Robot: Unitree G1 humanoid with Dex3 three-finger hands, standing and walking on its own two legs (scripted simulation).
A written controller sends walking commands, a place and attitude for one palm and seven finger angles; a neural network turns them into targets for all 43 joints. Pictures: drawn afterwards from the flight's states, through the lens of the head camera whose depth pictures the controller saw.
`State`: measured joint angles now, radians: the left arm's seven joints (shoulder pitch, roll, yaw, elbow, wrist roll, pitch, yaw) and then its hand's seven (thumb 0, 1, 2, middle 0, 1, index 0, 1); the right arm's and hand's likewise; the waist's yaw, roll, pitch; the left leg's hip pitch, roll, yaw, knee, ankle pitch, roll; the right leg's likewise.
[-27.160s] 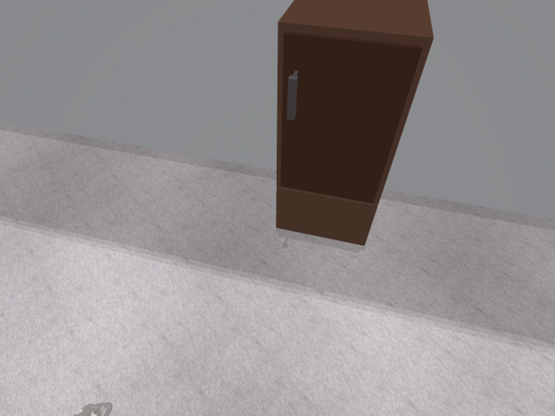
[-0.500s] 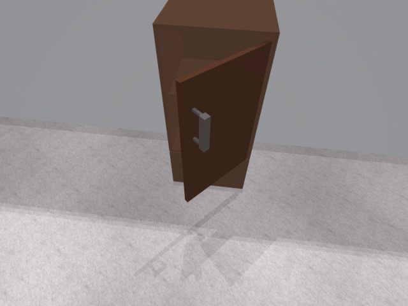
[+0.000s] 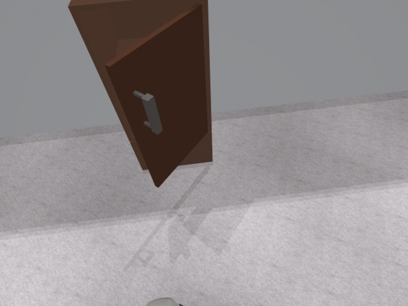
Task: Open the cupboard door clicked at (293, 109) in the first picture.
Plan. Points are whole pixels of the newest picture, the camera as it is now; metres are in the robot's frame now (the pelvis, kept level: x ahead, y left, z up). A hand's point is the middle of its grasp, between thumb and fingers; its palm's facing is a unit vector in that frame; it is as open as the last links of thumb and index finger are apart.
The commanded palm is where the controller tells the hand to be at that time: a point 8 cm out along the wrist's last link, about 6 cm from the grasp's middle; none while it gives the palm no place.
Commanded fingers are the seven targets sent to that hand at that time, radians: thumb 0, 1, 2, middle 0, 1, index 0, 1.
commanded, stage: walk to a spot facing it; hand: left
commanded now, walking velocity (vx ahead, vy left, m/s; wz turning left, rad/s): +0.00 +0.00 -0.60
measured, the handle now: (147, 112) +0.61 +0.22 -0.03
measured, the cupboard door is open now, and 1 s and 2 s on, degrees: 48 48 48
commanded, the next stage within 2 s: none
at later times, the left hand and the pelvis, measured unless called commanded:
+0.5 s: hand out of the picture +0.09 +0.20 -0.17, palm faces -0.13 -0.97 -0.21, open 7.3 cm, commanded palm none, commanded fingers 0.00 0.90 0.90 -0.20 -0.30 -0.20 -0.30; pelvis +0.02 +0.01 +0.00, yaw -14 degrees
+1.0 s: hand (175, 268) +0.21 +0.09 -0.14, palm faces -0.51 -0.81 -0.29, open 7.3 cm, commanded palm none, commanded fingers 0.00 0.90 0.90 -0.20 -0.30 -0.20 -0.30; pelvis +0.00 -0.02 +0.01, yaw -33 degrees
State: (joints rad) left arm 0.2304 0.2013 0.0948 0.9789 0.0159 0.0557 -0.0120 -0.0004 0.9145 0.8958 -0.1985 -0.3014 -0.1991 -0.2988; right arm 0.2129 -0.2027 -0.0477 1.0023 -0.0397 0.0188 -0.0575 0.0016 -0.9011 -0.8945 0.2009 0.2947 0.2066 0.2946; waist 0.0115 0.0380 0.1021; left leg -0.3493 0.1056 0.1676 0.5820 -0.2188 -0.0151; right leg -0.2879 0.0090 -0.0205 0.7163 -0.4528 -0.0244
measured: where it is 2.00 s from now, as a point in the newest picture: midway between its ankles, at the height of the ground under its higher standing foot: (277, 300)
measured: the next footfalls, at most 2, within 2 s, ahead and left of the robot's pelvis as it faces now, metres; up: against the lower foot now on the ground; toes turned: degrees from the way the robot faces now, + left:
left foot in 0.48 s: +0.08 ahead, +0.12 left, +0.00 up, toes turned -15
right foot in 0.84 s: +0.00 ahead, -0.13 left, +0.00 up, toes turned -32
